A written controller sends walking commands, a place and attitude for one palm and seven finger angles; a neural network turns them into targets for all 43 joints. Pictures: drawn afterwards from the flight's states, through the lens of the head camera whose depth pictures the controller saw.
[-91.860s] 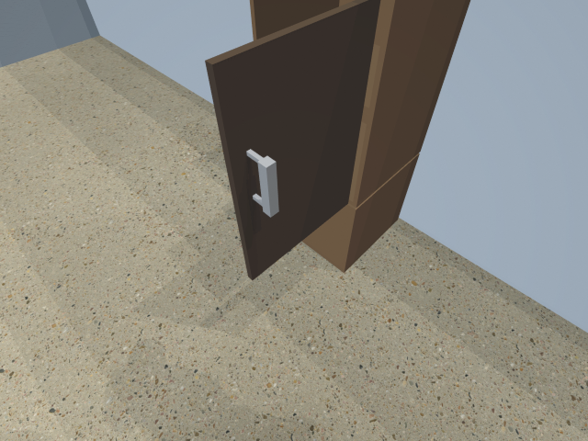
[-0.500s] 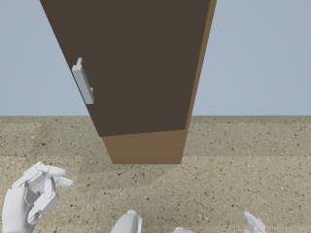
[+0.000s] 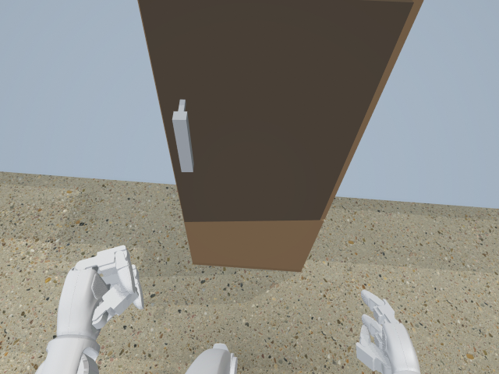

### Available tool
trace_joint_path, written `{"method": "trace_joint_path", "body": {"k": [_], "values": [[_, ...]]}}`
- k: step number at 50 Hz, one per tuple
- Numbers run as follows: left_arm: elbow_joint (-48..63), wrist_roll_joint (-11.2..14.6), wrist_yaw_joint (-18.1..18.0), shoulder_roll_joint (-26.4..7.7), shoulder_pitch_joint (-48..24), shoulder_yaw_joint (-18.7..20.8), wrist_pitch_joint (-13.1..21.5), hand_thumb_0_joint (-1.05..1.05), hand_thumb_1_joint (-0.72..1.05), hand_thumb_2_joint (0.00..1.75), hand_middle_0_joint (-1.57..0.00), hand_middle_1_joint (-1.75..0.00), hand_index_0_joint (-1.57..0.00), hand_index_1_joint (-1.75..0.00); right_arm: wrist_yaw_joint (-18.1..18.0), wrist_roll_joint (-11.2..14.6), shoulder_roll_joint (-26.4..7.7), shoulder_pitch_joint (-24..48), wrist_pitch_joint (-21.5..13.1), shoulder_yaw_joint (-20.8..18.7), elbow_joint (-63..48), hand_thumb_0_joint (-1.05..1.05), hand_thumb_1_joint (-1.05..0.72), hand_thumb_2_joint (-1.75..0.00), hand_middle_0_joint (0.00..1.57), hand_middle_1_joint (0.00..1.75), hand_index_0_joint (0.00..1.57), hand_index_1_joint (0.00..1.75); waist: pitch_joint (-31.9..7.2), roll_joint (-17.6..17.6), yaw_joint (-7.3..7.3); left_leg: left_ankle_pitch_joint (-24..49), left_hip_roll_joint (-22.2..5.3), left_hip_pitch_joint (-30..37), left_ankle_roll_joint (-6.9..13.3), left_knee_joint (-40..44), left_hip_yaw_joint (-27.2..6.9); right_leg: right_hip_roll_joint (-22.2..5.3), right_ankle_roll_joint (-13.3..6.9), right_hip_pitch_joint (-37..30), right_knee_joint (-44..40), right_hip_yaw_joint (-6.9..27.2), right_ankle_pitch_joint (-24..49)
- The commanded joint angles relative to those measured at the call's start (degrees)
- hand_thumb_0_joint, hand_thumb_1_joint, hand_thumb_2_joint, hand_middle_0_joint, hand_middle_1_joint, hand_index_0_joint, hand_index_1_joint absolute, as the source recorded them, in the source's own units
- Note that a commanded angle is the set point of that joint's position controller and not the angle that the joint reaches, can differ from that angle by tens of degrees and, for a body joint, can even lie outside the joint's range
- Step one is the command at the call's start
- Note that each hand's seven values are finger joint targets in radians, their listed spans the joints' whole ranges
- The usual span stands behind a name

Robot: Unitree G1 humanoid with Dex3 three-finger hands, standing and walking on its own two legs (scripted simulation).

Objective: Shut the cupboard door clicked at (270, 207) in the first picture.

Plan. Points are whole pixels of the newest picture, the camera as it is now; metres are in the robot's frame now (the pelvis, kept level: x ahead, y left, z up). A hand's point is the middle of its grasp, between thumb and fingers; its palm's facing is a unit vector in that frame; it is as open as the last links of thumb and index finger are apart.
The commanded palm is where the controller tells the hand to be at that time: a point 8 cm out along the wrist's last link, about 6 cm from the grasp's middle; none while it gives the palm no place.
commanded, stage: raise the hand and make a fist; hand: left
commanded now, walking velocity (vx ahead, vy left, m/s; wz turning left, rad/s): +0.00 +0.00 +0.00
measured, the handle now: (185, 136) +0.52 +0.18 +0.07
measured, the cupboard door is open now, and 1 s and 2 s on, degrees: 6 6 6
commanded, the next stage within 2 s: bring the fist close to the handle in 0.50 s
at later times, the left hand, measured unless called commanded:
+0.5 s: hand (118, 276) +0.23 +0.20 +0.08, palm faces +0.17 -0.99 -0.03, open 3.1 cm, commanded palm +0.19 +0.25 +0.08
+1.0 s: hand (167, 232) +0.31 +0.16 +0.07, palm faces +0.11 -0.99 -0.02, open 3.1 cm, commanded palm +0.28 +0.21 +0.08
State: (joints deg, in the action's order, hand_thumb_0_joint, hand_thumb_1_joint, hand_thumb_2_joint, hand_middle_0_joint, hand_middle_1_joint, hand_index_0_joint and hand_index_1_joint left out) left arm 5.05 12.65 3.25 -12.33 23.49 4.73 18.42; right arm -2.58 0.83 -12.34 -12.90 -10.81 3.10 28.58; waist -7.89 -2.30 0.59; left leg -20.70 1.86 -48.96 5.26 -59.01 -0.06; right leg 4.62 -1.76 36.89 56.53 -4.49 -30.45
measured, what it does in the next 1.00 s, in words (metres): stands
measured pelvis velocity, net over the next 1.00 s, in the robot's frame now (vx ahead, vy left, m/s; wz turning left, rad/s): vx -0.01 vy -0.03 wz -0.01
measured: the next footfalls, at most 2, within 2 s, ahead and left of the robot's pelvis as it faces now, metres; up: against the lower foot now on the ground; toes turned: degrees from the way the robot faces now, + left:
none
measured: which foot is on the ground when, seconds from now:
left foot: down 0.00-1.00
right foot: down 0.00-1.00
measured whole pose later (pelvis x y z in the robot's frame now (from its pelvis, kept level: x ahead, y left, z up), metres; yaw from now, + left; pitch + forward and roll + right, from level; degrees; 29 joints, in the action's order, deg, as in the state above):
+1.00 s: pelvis -0.01 -0.03 +0.01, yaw +0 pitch +9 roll -3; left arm -15.4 13.0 3.4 -14.2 -0.4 8.1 12.9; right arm -3.5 1.7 -13.8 -14.9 -8.7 3.1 33.8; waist -7.3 -2.5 -1.2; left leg -18.8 0.7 -45.9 2.9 -55.5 -0.4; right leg 5.8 -4.0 35.0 54.4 -4.4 -29.0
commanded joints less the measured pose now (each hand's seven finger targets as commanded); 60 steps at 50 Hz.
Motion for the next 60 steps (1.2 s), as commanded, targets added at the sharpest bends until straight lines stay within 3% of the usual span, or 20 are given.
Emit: {"method": "trace_joint_path", "body": {"k": [1, 2, 8, 10, 12, 17, 21, 26, 27, 30, 33, 34, 37, 40, 44, 47, 50, 55, 57, 60], "values": [[16.0, 0.0, -1.6, -6.9, -7.7, 5.9, 4.8, 0.0, 0.9, 0.9, -1.3, -1.5, -1.3, -1.5, -0.8, -0.4, -9.0, 1.9, -2.4, -3.9, -7.7, 0.0, -0.9, -0.9, 0.2, 0.3, 0.2, 0.3, -9.9, -5.9, -0.69, -1.8, -5.3, 26.4, -5.9, 15.3, -13.7, -0.9, -0.4, 10.4, -6.5, 0.1, 6.2], [15.5, 0.1, -2.0, -7.6, -7.6, 6.9, 4.6, 0.0, 0.9, 0.9, -1.3, -1.5, -1.3, -1.5, -0.8, -0.6, -9.2, 1.9, -2.3, -3.9, -7.5, 0.0, -0.9, -0.9, 0.2, 0.3, 0.2, 0.3, -9.2, -5.9, -0.38, -2.3, -5.2, 25.7, -6.0, 15.7, -13.9, -0.7, -0.5, 9.9, -6.6, 0.1, 6.2], [10.4, 0.6, 0.0, -3.4, -4.1, 3.2, 0.9, 0.0, 0.9, 0.9, -1.3, -1.5, -1.3, -1.5, -0.2, 0.1, -9.5, 1.9, -1.5, -4.0, -7.5, 0.0, -0.9, -0.9, 0.2, 0.3, 0.2, 0.3, -8.3, -4.2, -0.47, -1.6, -5.6, 26.8, -6.7, 17.7, -14.8, -1.0, -0.2, 8.0, -8.0, -0.3, 6.9], [11.3, 0.5, 0.8, -4.0, -4.3, 3.1, -0.2, 0.0, 0.9, 0.9, -1.3, -1.5, -1.3, -1.5, -0.2, 0.2, -9.8, 1.6, -1.5, -4.3, -7.6, 0.0, -0.9, -0.9, 0.2, 0.3, 0.2, 0.3, -9.0, -4.6, -0.45, -0.5, -5.9, 28.1, -7.1, 18.1, -15.4, -1.1, -0.1, 7.8, -8.1, -0.3, 7.2], [10.8, 0.6, 0.7, -5.4, -4.1, 4.5, -0.8, 0.0, 0.9, 0.9, -1.3, -1.5, -1.3, -1.5, -0.3, 0.2, -10.0, 1.4, -1.4, -4.2, -7.8, 0.0, -0.9, -0.9, 0.2, 0.3, 0.2, 0.3, -8.0, -2.5, -0.26, -1.4, -5.5, 26.7, -6.8, 18.5, -14.9, -0.9, -0.2, 6.6, -8.8, -0.2, 7.1], [14.6, 0.1, -2.0, -7.9, -9.2, 7.7, 3.0, 0.0, 0.9, 0.9, -1.3, -1.5, -1.3, -1.5, -0.3, -0.6, -9.6, 2.1, -1.6, -4.2, -7.3, 0.0, -0.9, -0.9, 0.2, 0.3, 0.2, 0.3, -8.5, -4.2, -0.05, -2.9, -5.2, 26.3, -7.1, 18.0, -14.6, -0.9, -0.5, 7.4, -7.7, 0.0, 6.5], [12.6, 0.2, -2.0, -4.9, -7.9, 5.3, 5.3, 0.0, 0.9, 0.9, -1.3, -1.5, -1.3, -1.5, 0.3, -0.6, -9.2, 2.8, -1.9, -4.2, -6.8, 0.0, -0.9, -0.9, 0.2, 0.3, 0.2, 0.3, -7.9, -5.2, -0.59, -5.5, -5.2, 25.5, -6.8, 17.2, -14.1, -1.1, -0.5, 8.8, -7.3, 0.2, 5.3], [9.3, 0.6, 0.4, -4.4, -5.3, 3.3, 2.5, 0.0, 0.9, 0.9, -1.3, -1.5, -1.3, -1.5, 0.1, 0.2, -9.6, 2.8, -1.6, -4.0, -7.4, 0.0, -0.9, -0.9, 0.2, 0.3, 0.2, 0.3, -5.6, -2.3, -0.89, -9.7, -4.1, 21.8, -5.0, 17.8, -11.9, -1.3, -0.4, 6.1, -10.1, 0.8, 3.5], [8.7, 0.6, 0.5, -5.9, -4.8, 4.6, 1.8, 0.0, 0.9, 0.9, -1.3, -1.5, -1.3, -1.5, -0.1, 0.2, -9.8, 2.5, -1.5, -4.0, -7.5, 0.0, -0.9, -0.9, 0.2, 0.3, 0.2, 0.3, -5.4, -1.0, -0.62, -10.7, -3.7, 20.2, -4.5, 17.8, -11.4, -1.2, -0.3, 5.1, -10.8, 1.3, 2.9], [10.6, 0.9, 0.2, -6.2, -7.9, 4.9, 1.7, 0.0, 0.9, 0.9, -1.3, -1.5, -1.3, -1.5, -0.6, 0.4, -9.3, 3.7, -1.6, -3.6, -7.9, 0.0, -0.9, -0.9, 0.2, 0.3, 0.2, 0.3, -3.9, -1.0, -0.78, -11.5, -3.2, 19.2, -3.9, 17.3, -9.9, -1.4, -0.3, 5.0, -12.0, 1.9, 1.2], [10.5, -0.1, -1.9, -8.2, -22.9, 5.6, 3.9, 0.0, 0.9, 0.9, -1.3, -1.5, -1.3, -1.5, -1.2, -0.3, -9.3, 4.4, -2.1, -3.0, -5.8, 0.0, -0.9, -0.9, 0.2, 0.3, 0.2, 0.3, -2.5, -3.1, -3.05, -15.4, -2.8, 17.4, -3.6, 15.4, -10.0, -1.9, -0.1, 8.5, -11.4, 3.0, -1.7], [8.8, -0.1, -2.4, -9.0, -25.7, 6.9, 4.9, 0.0, 0.9, 0.9, -1.3, -1.5, -1.3, -1.5, -1.3, -0.4, -9.1, 4.3, -2.3, -3.0, -4.8, 0.0, -0.9, -0.9, 0.2, 0.3, 0.2, 0.3, -2.7, -1.9, -3.3, -15.4, -2.8, 16.8, -3.7, 14.7, -9.9, -1.9, -0.2, 9.2, -11.1, 3.2, -2.6], [5.5, -0.1, -2.1, -8.6, -27.0, 6.4, 6.3, 0.0, 0.9, 0.9, -1.3, -1.5, -1.3, -1.5, -1.3, -0.5, -9.2, 4.1, -2.8, -3.1, -3.9, 0.0, -0.9, -0.9, 0.2, 0.3, 0.2, 0.3, -6.8, -3.5, -2.6, -13.2, -2.5, 17.3, -3.5, 12.9, -8.8, -2.0, -0.3, 8.1, -10.9, 4.2, -1.8], [-0.8, 0.7, 0.0, -6.9, -28.3, 4.0, 3.8, 0.0, 0.9, 0.9, -1.3, -1.5, -1.3, -1.5, -1.3, 0.1, -9.3, 4.0, -2.8, -2.9, -3.6, 0.0, -0.9, -0.9, 0.2, 0.3, 0.2, 0.3, -7.6, -2.3, -2.53, -10.7, -2.2, 16.6, -3.4, 12.0, -7.1, -2.5, 0.1, 6.2, -13.3, 6.0, -2.5], [-8.0, 1.2, 1.3, -10.0, -32.1, 6.4, -1.6, 0.0, 0.9, 0.9, -1.3, -1.5, -1.3, -1.5, -1.8, 1.0, -9.6, 3.1, -1.6, -2.9, -3.8, 0.0, -0.9, -0.9, 0.2, 0.3, 0.2, 0.3, -6.8, 1.5, -1.62, -5.7, -1.9, 14.1, -3.1, 11.0, -4.9, -3.4, 0.9, 2.4, -17.3, 9.5, -3.8], [-8.1, 1.4, 0.0, -12.1, -37.4, 9.6, -1.9, 0.0, 0.9, 0.9, -1.3, -1.5, -1.3, -1.5, -2.0, 1.0, -9.3, 2.8, -0.9, -3.1, -3.4, 0.0, -0.9, -0.9, 0.2, 0.3, 0.2, 0.3, -8.3, 0.5, -0.85, -1.5, -2.1, 15.2, -3.2, 10.6, -4.3, -3.5, 1.0, 0.9, -16.9, 9.6, 0.0], [-7.9, 1.1, -2.0, -11.7, -38.3, 11.2, 0.7, 0.0, 0.9, 0.9, -1.3, -1.5, -1.3, -1.5, -1.4, 0.5, -8.7, 2.3, -0.6, -3.4, -2.8, 0.0, -0.9, -0.9, 0.2, 0.3, 0.2, 0.3, -11.2, 0.1, -0.49, 4.6, -2.2, 17.0, -3.2, 9.7, -3.9, -3.5, 1.4, -0.8, -14.1, 8.5, 11.3], [-11.4, -0.1, -1.6, -8.9, -35.5, 9.0, 3.9, 0.0, 0.9, 0.9, -1.3, -1.5, -1.3, -1.5, 0.2, 0.0, -9.2, 0.2, 0.4, -4.4, -1.9, 0.0, -0.9, -0.9, 0.2, 0.3, 0.2, 0.3, -14.4, 0.9, -0.82, 11.8, -2.1, 19.0, -3.0, 7.9, -3.2, -3.4, 2.7, -1.2, -10.0, 7.2, 26.4], [-13.5, -0.2, -0.5, -8.7, -35.8, 8.3, 3.3, 0.0, 0.9, 0.9, -1.3, -1.5, -1.3, -1.5, 0.4, 0.3, -9.7, -0.8, 1.2, -4.8, -1.8, 0.0, -0.9, -0.9, 0.2, 0.3, 0.2, 0.3, -13.8, 1.7, -1.3, 11.8, -2.0, 18.5, -2.8, 7.4, -3.0, -3.5, 3.6, -1.1, -10.4, 7.8, 27.5], [-12.4, 0.1, 0.3, -6.8, -40.1, 5.9, 2.4, 0.0, 0.9, 0.9, -1.3, -1.5, -1.3, -1.5, 0.4, 0.8, -9.8, -1.2, 2.1, -5.3, -1.8, 0.0, -0.9, -0.9, 0.2, 0.3, 0.2, 0.3, -14.7, 1.2, -2.08, 13.4, -2.3, 21.5, -2.9, 8.1, -3.1, -3.1, 3.1, -0.1, -10.4, 6.6, 28.4]]}}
